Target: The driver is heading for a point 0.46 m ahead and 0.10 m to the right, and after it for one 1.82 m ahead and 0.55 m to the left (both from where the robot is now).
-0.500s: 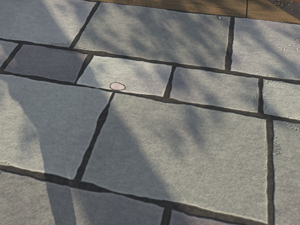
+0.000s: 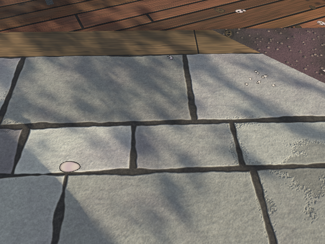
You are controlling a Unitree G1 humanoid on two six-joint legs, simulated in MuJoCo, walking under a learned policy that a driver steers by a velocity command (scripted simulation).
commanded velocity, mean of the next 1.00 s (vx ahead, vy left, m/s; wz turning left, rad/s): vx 0.50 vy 0.00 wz -0.24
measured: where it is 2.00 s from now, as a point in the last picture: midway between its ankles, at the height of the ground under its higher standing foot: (191, 129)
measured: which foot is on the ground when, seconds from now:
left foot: down 0.00-0.38, up 0.40-0.88, down 0.90-1.00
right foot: up 0.00-0.36, down 0.38-0.90, up 0.92-1.00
